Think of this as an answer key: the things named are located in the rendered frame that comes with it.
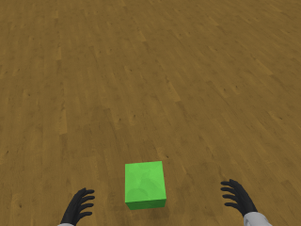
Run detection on robot right forearm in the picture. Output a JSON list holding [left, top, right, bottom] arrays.
[[244, 212, 272, 226]]

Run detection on robot right hand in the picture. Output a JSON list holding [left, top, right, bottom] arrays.
[[220, 179, 258, 217]]

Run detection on carton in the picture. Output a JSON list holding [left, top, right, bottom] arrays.
[[125, 161, 166, 210]]

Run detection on robot left hand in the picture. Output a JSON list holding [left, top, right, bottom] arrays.
[[60, 188, 95, 226]]

